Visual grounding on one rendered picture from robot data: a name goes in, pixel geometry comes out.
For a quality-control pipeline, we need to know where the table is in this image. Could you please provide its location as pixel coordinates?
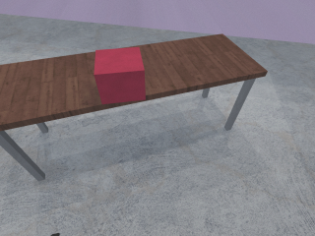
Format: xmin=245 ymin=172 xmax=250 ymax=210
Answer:
xmin=0 ymin=33 xmax=268 ymax=182

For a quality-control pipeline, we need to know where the carton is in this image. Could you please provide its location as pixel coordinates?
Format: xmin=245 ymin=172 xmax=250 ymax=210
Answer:
xmin=94 ymin=47 xmax=146 ymax=104

